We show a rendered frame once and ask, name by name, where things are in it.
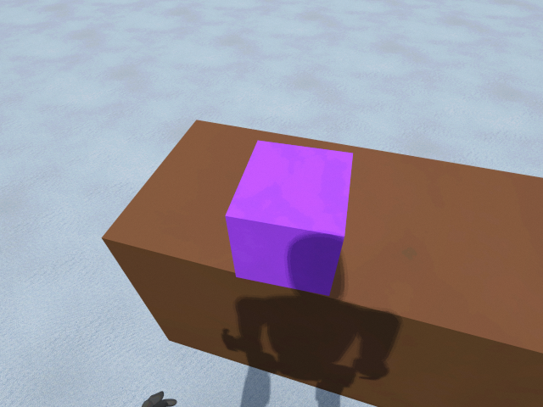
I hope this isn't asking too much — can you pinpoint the carton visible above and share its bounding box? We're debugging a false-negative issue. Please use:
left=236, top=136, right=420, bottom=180
left=225, top=141, right=353, bottom=296

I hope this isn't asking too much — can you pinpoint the pedestal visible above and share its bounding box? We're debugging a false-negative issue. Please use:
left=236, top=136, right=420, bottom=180
left=102, top=120, right=543, bottom=407

